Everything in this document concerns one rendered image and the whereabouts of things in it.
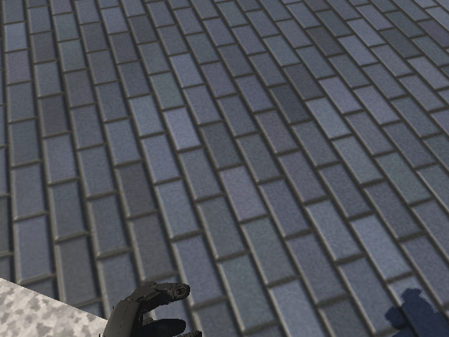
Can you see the left robot hand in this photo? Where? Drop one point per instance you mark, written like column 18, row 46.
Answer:
column 126, row 319

